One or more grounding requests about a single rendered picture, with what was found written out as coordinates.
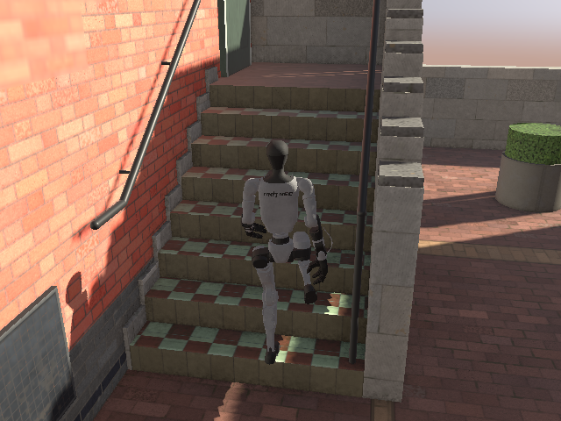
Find stairs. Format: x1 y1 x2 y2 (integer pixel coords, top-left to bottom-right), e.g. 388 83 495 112
130 85 380 397

